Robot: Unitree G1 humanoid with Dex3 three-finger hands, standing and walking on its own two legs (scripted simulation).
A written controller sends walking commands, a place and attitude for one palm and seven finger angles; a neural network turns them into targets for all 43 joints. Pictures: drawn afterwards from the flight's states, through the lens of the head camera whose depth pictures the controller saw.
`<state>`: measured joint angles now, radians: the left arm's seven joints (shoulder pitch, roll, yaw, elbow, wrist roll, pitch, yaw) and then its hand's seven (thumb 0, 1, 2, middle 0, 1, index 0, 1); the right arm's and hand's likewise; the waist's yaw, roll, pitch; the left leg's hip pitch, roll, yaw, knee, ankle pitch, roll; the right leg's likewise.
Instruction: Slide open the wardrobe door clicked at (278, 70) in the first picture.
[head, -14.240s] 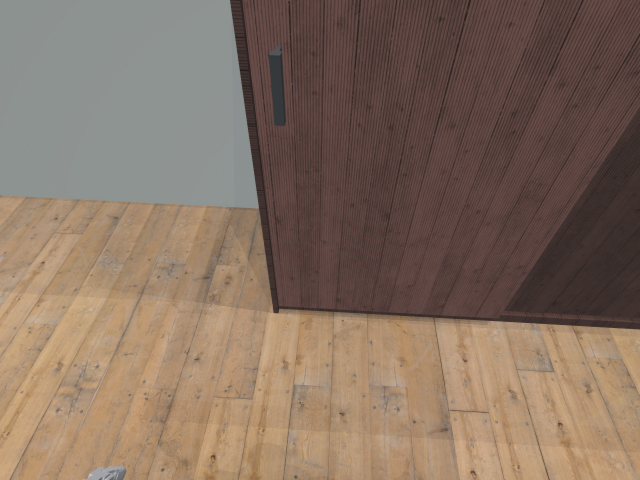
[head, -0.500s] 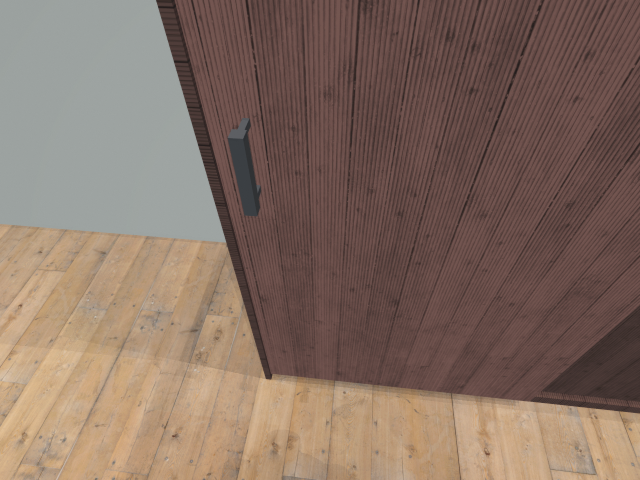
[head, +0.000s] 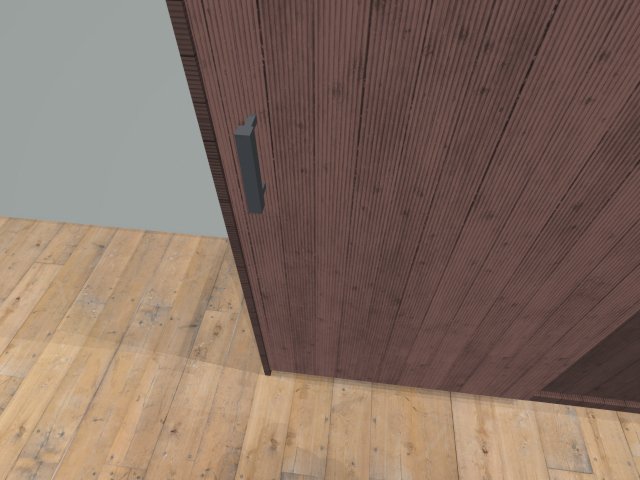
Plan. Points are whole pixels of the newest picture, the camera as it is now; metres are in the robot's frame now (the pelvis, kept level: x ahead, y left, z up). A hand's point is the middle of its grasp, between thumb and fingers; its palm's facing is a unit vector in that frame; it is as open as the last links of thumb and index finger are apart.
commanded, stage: look again from close up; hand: left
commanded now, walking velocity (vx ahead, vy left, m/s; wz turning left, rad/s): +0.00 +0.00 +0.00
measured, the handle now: (254, 165) +0.50 +0.13 +0.12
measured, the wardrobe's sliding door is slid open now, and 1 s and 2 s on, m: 0.00 0.00 0.00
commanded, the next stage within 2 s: raise the hand with hooked fingers in 0.12 s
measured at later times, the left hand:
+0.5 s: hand (179, 401) +0.20 +0.18 +0.02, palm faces +0.00 -1.00 -0.03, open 7.9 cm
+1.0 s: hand (129, 397) +0.20 +0.24 +0.02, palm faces -0.05 -1.00 -0.07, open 10.8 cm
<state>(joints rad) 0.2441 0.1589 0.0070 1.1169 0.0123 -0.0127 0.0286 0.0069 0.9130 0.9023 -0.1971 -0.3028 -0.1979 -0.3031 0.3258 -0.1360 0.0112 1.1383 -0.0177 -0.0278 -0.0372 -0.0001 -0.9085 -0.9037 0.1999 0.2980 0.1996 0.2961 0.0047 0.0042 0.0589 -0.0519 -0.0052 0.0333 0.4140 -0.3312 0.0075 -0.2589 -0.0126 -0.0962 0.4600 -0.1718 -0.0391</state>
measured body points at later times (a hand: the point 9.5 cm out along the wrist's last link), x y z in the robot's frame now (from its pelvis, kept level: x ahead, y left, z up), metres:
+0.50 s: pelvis -0.02 +0.00 -0.03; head -0.01 +0.00 +0.42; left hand +0.19 +0.23 +0.03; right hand +0.17 -0.26 -0.08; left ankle -0.06 +0.11 -0.74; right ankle +0.05 -0.10 -0.74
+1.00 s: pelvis -0.02 +0.02 -0.05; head +0.02 +0.03 +0.40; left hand +0.20 +0.29 +0.03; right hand +0.14 -0.18 -0.13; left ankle -0.07 +0.11 -0.74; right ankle +0.05 -0.10 -0.74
